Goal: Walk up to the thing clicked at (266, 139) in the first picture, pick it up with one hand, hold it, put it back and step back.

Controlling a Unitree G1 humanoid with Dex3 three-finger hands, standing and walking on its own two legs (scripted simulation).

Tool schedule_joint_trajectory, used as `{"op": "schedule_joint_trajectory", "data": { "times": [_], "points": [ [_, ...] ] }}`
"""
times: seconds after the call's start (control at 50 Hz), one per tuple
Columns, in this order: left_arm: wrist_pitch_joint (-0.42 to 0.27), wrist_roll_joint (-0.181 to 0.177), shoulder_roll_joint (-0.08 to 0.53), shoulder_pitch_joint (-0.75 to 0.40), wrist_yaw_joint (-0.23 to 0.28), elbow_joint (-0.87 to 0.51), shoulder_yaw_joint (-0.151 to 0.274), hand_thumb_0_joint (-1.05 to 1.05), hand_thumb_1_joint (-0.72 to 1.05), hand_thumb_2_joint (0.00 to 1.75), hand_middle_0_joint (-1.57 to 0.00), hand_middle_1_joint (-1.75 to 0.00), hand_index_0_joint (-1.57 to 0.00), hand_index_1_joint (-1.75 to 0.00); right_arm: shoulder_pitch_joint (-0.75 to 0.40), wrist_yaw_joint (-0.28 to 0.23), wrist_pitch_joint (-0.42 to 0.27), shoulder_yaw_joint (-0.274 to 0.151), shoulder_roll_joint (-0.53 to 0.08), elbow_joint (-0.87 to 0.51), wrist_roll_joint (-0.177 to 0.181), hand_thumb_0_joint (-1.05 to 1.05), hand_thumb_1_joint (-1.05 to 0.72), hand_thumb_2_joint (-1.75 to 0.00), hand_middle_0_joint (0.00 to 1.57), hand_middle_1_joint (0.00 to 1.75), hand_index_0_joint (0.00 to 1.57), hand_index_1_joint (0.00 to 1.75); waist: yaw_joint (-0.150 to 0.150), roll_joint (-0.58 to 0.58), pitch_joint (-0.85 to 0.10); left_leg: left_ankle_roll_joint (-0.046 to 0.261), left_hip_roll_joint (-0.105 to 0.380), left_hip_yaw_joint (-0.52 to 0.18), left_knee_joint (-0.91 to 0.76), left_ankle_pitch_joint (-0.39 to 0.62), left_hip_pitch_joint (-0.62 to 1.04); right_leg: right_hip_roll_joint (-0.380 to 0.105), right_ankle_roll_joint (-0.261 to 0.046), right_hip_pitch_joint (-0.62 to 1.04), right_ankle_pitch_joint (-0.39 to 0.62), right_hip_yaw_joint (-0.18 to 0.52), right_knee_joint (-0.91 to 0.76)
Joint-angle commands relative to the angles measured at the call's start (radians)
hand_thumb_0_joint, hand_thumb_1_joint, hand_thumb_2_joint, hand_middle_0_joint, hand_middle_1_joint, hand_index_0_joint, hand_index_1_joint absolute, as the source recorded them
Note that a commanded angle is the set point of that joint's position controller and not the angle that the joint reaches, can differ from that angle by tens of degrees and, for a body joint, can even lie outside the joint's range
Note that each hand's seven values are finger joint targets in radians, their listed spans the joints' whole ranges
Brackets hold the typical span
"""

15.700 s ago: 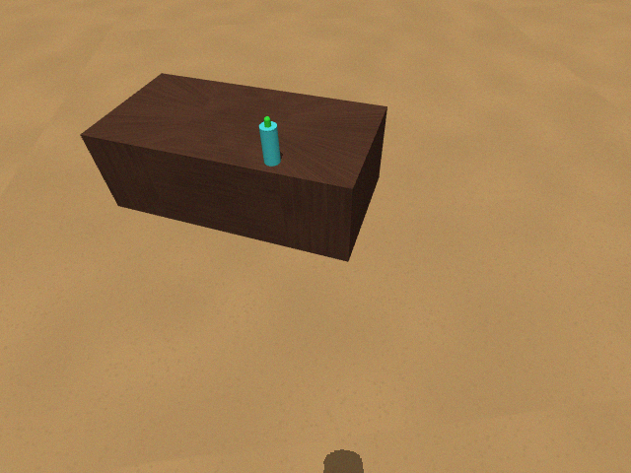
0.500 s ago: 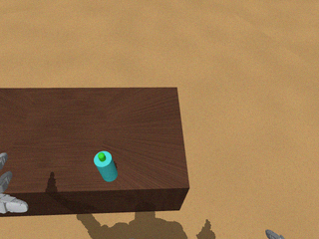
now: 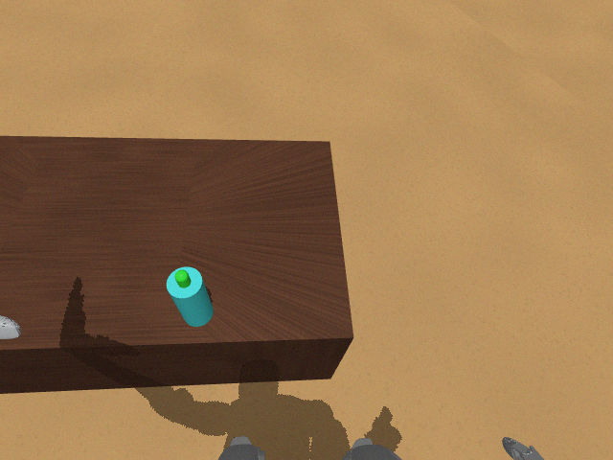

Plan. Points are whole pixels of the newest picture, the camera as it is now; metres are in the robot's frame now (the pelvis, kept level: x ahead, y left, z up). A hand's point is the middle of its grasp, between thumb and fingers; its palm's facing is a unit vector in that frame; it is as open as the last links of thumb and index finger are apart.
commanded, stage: go down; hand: left
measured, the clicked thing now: (190, 295) +0.45 +0.20 -0.23
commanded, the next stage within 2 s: none
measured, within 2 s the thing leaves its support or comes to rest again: neither
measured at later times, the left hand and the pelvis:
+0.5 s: hand out of the picture +0.38 +0.38 +0.03, palm faces +0.19 -0.98 -0.09, open 17.3 cm; pelvis +0.00 +0.01 +0.00, yaw +0 degrees
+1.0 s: hand out of the picture +0.40 +0.40 +0.03, palm faces +0.20 -0.98 -0.07, open 17.2 cm; pelvis +0.01 +0.01 -0.01, yaw -1 degrees
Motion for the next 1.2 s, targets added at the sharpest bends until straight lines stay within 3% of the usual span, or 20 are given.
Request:
{"op": "schedule_joint_trajectory", "data": {
  "times": [0.0,0.08,0.16,0.24,0.28,0.42,0.54,0.6,0.62,0.64,0.68,0.74,0.76,0.84,0.9,0.92,1.06,1.08,1.18],
  "points": [
    [-0.082,-0.03,0.428,-0.273,0.0,-0.191,0.084,0.0,-0.46,0.07,-0.06,-0.03,-0.04,-0.04,0.095,-0.019,-0.028,-0.069,-0.194,-0.076,0.0,0.0,-0.87,-0.89,0.2,0.3,0.2,0.3,0.026,0.191,-0.373,0.01,-0.006,-0.009,-0.129,0.306,0.34,0.011,-0.043,0.077,0.225,-0.001,-0.112],
    [-0.082,-0.032,0.442,-0.271,0.0,-0.179,0.101,0.0,-0.51,0.06,-0.07,-0.03,-0.05,-0.05,0.106,-0.019,-0.019,-0.069,-0.194,-0.072,0.002,0.0,-0.89,-0.9,0.2,0.3,0.2,0.3,0.029,0.181,-0.381,0.012,-0.007,-0.008,-0.125,0.308,0.324,0.011,-0.042,0.092,0.23,0.001,-0.115],
    [-0.082,-0.03,0.41,-0.262,-0.005,-0.16,0.081,0.0,-0.52,0.05,-0.07,-0.04,-0.05,-0.05,0.107,-0.015,-0.016,-0.072,-0.194,-0.069,0.002,0.0,-0.89,-0.9,0.2,0.3,0.2,0.3,0.019,0.201,-0.355,0.005,0.001,-0.018,-0.134,0.304,0.334,0.017,-0.045,0.049,0.211,-0.009,-0.108],
    [-0.088,-0.035,0.419,-0.284,-0.012,-0.172,0.084,0.0,-0.6,0.08,-0.08,-0.06,-0.05,-0.09,0.112,-0.015,-0.013,-0.071,-0.195,-0.067,0.002,0.0,-0.89,-0.9,0.2,0.3,0.2,0.3,0.015,0.214,-0.355,0.002,0.006,-0.024,-0.128,0.331,0.342,0.02,-0.045,0.029,0.223,-0.015,-0.101],
    [-0.09,-0.039,0.413,-0.288,-0.013,-0.159,0.081,0.0,-0.5,0.05,-0.07,-0.04,-0.05,-0.05,0.113,-0.016,-0.01,-0.07,-0.193,-0.069,0.001,0.0,-0.88,-0.89,0.2,0.3,0.2,0.3,0.012,0.188,-0.344,0.01,0.002,-0.016,-0.122,0.294,0.316,0.019,-0.043,0.041,0.212,-0.008,-0.109],
    [-0.118,-0.039,0.46,-0.361,-0.013,-0.169,0.102,0.0,-0.47,0.05,-0.07,-0.03,-0.05,-0.05,0.115,-0.015,-0.009,-0.065,-0.193,-0.068,-0.001,0.0,-0.88,-0.9,0.2,0.3,0.2,0.3,0.004,0.19,-0.346,0.013,-0.001,-0.014,-0.118,0.233,0.288,0.017,-0.044,0.039,0.179,-0.001,-0.104],
    [-0.122,-0.038,0.451,-0.373,-0.028,-0.142,0.088,0.0,-0.46,0.04,-0.07,-0.03,-0.05,-0.04,0.102,-0.014,-0.009,-0.065,-0.203,-0.069,-0.003,0.0,-0.88,-0.89,0.2,0.3,0.2,0.3,0.003,0.245,-0.344,-0.005,0.019,-0.05,-0.14,0.195,0.323,0.022,-0.046,-0.034,0.126,-0.017,-0.082],
    [-0.127,-0.048,0.464,-0.387,-0.033,-0.144,0.099,0.0,-0.45,0.05,-0.06,-0.02,-0.05,-0.03,0.109,-0.012,-0.009,-0.062,-0.208,-0.067,-0.005,0.0,-0.88,-0.89,0.2,0.3,0.2,0.3,0.006,0.251,-0.371,-0.011,0.026,-0.067,-0.133,0.235,0.344,0.022,-0.046,-0.048,0.136,-0.022,-0.073],
    [-0.128,-0.054,0.455,-0.387,-0.035,-0.141,0.1,0.0,-0.45,0.05,-0.06,-0.02,-0.05,-0.03,0.117,-0.012,-0.007,-0.06,-0.206,-0.066,-0.007,0.0,-0.88,-0.89,0.2,0.3,0.2,0.3,-0.005,0.232,-0.393,-0.006,0.019,-0.055,-0.111,0.278,0.348,0.021,-0.046,-0.033,0.163,-0.02,-0.08],
    [-0.131,-0.05,0.482,-0.392,-0.034,-0.157,0.113,0.0,-0.46,0.05,-0.06,-0.02,-0.05,-0.03,0.12,-0.012,-0.007,-0.058,-0.204,-0.07,-0.007,0.0,-0.88,-0.9,0.2,0.3,0.2,0.3,0.002,0.221,-0.402,-0.002,0.012,-0.045,-0.103,0.298,0.335,0.021,-0.047,-0.011,0.18,-0.018,-0.081],
    [-0.13,-0.053,0.474,-0.361,-0.04,-0.133,0.115,0.0,-0.46,0.05,-0.06,-0.02,-0.05,-0.04,0.123,-0.012,-0.004,-0.056,-0.204,-0.066,-0.008,0.0,-0.88,-0.89,0.2,0.3,0.2,0.3,0.003,0.218,-0.408,0.001,0.008,-0.04,-0.088,0.336,0.335,0.021,-0.048,-0.013,0.201,-0.018,-0.076],
    [-0.132,-0.053,0.479,-0.358,-0.049,-0.128,0.116,0.0,-0.47,0.05,-0.07,-0.03,-0.05,-0.04,0.115,-0.011,-0.002,-0.054,-0.198,-0.067,-0.008,0.0,-0.88,-0.89,0.2,0.3,0.2,0.3,0.006,0.221,-0.399,0.002,0.005,-0.035,-0.076,0.321,0.316,0.019,-0.046,-0.014,0.2,-0.013,-0.074],
    [-0.133,-0.062,0.476,-0.346,-0.051,-0.126,0.129,0.0,-0.49,0.05,-0.07,-0.03,-0.05,-0.04,0.125,-0.009,-0.001,-0.057,-0.205,-0.063,-0.006,0.0,-0.88,-0.9,0.2,0.3,0.2,0.3,0.01,0.212,-0.423,-0.001,0.008,-0.042,-0.074,0.383,0.345,0.021,-0.046,-0.016,0.228,-0.019,-0.068],
    [-0.142,-0.066,0.488,-0.354,-0.059,-0.141,0.138,0.0,-0.49,0.06,-0.06,-0.04,-0.05,-0.05,0.124,-0.005,0.005,-0.056,-0.207,-0.057,-0.009,0.0,-0.88,-0.9,0.2,0.3,0.2,0.3,0.014,0.242,-0.436,-0.006,0.014,-0.051,-0.058,0.472,0.373,0.02,-0.045,-0.046,0.257,-0.023,-0.052],
    [-0.146,-0.064,0.483,-0.362,-0.061,-0.132,0.132,0.0,-0.48,0.05,-0.06,-0.03,-0.05,-0.04,0.124,-0.005,0.005,-0.057,-0.206,-0.054,-0.009,0.0,-0.88,-0.9,0.2,0.3,0.2,0.3,0.001,0.217,-0.416,0.0,0.01,-0.046,-0.053,0.444,0.358,0.019,-0.043,-0.043,0.254,-0.018,-0.055],
    [-0.151,-0.063,0.51,-0.379,-0.062,-0.152,0.149,0.0,-0.49,0.06,-0.06,-0.04,-0.05,-0.05,0.121,-0.006,0.006,-0.055,-0.202,-0.053,-0.011,0.0,-0.88,-0.9,0.2,0.3,0.2,0.3,0.007,0.231,-0.421,0.001,0.008,-0.044,-0.048,0.427,0.345,0.017,-0.042,-0.04,0.25,-0.014,-0.056],
    [-0.162,-0.063,0.514,-0.413,-0.068,-0.129,0.147,0.0,-0.49,0.05,-0.06,-0.04,-0.05,-0.05,0.114,-0.003,0.009,-0.055,-0.207,-0.057,-0.012,0.0,-0.89,-0.9,0.2,0.3,0.2,0.3,0.0,0.225,-0.399,0.001,0.006,-0.046,-0.06,0.332,0.311,0.017,-0.047,-0.06,0.191,-0.013,-0.05],
    [-0.158,-0.063,0.509,-0.397,-0.071,-0.101,0.148,0.0,-0.5,0.05,-0.06,-0.04,-0.05,-0.05,0.124,-0.002,0.009,-0.053,-0.208,-0.055,-0.013,0.0,-0.89,-0.9,0.2,0.3,0.2,0.3,-0.002,0.227,-0.42,0.001,0.008,-0.048,-0.049,0.369,0.327,0.018,-0.045,-0.066,0.21,-0.017,-0.047],
    [-0.162,-0.066,0.53,-0.431,-0.078,-0.108,0.152,0.0,-0.5,0.05,-0.06,-0.04,-0.05,-0.05,0.115,-0.001,0.008,-0.046,-0.209,-0.058,-0.015,0.0,-0.89,-0.9,0.2,0.3,0.2,0.3,-0.007,0.23,-0.415,0.003,0.005,-0.047,-0.043,0.348,0.305,0.014,-0.045,-0.063,0.205,-0.013,-0.041]
  ]
}}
